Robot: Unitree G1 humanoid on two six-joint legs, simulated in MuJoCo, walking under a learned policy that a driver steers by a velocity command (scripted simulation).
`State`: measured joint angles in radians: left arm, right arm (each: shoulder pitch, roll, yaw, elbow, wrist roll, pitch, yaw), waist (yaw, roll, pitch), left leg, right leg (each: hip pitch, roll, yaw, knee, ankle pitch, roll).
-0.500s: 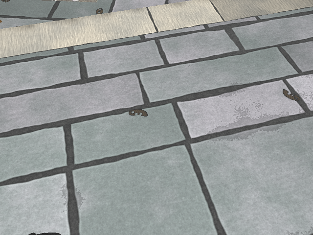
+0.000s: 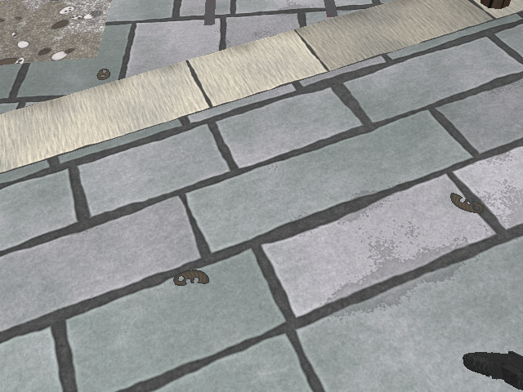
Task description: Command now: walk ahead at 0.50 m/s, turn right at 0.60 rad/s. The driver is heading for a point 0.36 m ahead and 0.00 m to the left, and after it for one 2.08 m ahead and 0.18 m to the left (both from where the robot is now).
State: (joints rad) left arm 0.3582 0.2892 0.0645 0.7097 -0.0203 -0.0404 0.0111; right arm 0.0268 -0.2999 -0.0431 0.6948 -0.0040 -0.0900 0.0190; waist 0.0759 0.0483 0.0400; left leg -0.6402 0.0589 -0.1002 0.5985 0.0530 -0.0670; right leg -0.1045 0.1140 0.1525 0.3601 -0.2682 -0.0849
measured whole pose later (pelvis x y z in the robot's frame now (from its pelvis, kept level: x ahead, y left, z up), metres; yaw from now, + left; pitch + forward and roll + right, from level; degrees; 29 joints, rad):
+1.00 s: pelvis +0.29 +0.03 -0.01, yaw -2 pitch +0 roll -2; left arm 0.06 0.30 0.08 0.79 0.00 0.04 0.05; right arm 0.24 -0.30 -0.06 0.80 -0.03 0.03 0.00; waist -0.04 -0.03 0.05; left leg -0.30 0.00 0.01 0.63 -0.34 0.06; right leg -0.44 -0.02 -0.02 0.88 -0.48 0.03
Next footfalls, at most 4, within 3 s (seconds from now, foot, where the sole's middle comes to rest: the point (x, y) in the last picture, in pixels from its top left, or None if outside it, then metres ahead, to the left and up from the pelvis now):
0.12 left None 0.26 0.14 -0.78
0.54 right None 0.37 -0.13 -0.78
0.92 left None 0.34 0.12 -0.78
1.44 right None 0.39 -0.10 -0.78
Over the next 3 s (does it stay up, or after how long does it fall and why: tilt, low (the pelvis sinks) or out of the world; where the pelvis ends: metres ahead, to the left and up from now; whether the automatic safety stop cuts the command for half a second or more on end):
stays up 0.52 0.08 -0.02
